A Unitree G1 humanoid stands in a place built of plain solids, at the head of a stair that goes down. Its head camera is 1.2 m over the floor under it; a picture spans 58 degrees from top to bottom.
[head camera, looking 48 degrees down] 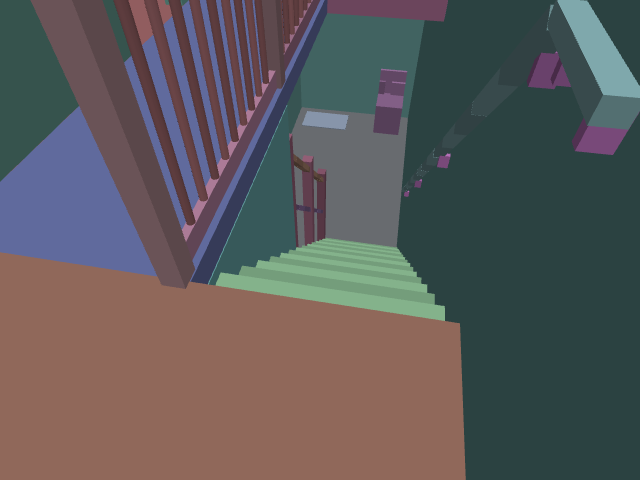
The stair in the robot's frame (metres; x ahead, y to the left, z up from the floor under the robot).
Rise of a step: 0.20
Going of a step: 0.20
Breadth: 0.90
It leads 10 degrees to the right of straight ahead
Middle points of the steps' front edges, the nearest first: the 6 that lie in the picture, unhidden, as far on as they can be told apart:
0.80 0.00 0.00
1.00 -0.04 -0.20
1.20 -0.07 -0.40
1.39 -0.11 -0.60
1.59 -0.15 -0.80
1.79 -0.18 -1.00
